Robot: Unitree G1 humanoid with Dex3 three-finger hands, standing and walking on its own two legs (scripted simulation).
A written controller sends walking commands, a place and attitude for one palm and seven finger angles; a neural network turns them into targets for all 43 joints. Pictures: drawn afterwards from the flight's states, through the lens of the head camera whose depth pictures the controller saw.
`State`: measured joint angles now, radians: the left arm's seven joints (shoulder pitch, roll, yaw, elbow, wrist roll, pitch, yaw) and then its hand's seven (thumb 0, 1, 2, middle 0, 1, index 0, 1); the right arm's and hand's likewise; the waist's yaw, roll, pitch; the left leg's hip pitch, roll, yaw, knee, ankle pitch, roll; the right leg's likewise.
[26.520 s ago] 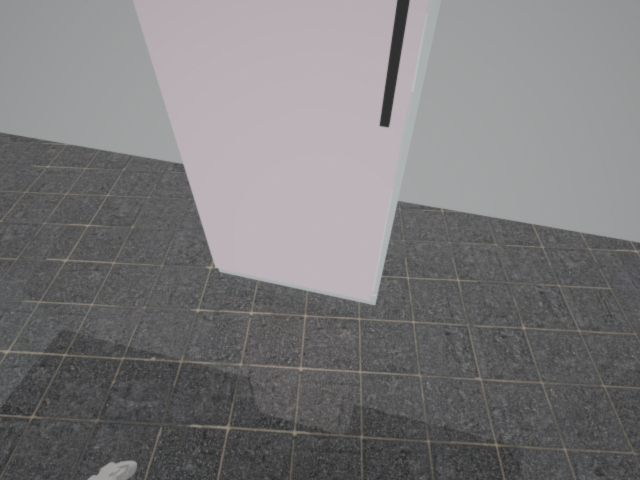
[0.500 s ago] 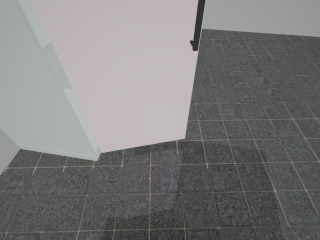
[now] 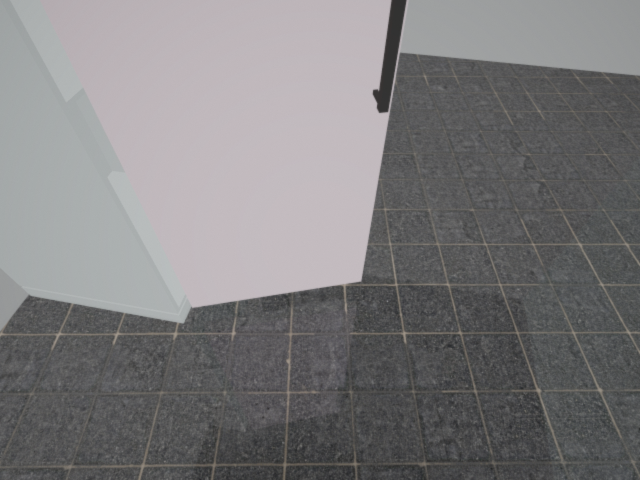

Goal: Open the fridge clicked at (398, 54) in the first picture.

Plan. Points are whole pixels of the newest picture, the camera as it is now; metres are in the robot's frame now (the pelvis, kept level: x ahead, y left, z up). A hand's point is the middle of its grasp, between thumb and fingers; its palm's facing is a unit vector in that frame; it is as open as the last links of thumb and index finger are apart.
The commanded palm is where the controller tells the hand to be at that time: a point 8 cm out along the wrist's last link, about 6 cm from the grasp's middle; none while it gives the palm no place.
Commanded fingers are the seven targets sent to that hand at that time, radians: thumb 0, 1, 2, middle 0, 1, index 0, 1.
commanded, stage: let the arm hang, fingers relaxed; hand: right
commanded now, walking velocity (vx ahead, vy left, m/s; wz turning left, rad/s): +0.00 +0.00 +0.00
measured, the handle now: (392, 10) +0.80 -0.06 +0.22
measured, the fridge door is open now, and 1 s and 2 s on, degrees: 69 69 69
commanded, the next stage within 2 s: look to check the result in 0.28 s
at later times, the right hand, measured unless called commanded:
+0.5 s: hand out of the picture +0.04 -0.19 -0.18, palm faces -0.06 +0.98 -0.20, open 7.4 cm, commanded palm none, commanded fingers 0.00 -0.90 -0.90 0.20 0.30 0.20 0.30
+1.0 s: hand out of the picture +0.04 -0.19 -0.18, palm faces -0.06 +0.98 -0.19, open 7.3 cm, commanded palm none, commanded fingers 0.00 -0.90 -0.90 0.20 0.30 0.20 0.30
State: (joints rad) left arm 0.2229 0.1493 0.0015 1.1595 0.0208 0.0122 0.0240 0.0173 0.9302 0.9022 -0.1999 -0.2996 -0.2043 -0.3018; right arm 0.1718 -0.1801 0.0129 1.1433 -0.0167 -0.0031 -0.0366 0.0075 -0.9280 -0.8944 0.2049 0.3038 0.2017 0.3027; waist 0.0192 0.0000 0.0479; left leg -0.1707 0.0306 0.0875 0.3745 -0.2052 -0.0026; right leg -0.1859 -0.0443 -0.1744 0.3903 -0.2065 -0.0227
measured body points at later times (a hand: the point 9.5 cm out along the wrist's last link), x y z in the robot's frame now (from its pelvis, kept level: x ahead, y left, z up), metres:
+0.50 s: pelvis +0.02 -0.02 +0.00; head +0.04 -0.02 +0.45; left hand +0.01 +0.21 -0.16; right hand +0.04 -0.25 -0.16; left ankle +0.00 +0.12 -0.75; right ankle +0.00 -0.10 -0.75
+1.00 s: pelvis +0.02 -0.02 +0.00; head +0.05 -0.02 +0.45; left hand +0.02 +0.20 -0.16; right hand +0.04 -0.25 -0.16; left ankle +0.00 +0.12 -0.75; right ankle +0.00 -0.10 -0.75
